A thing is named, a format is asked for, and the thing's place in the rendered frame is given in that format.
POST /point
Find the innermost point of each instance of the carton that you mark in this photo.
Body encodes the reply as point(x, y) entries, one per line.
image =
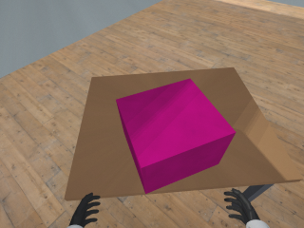
point(173, 132)

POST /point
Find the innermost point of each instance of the left robot hand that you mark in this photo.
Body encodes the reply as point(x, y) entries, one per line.
point(79, 216)

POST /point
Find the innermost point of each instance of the table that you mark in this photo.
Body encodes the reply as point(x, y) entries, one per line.
point(103, 164)

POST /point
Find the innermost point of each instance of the right robot hand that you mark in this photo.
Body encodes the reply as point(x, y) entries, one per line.
point(245, 207)

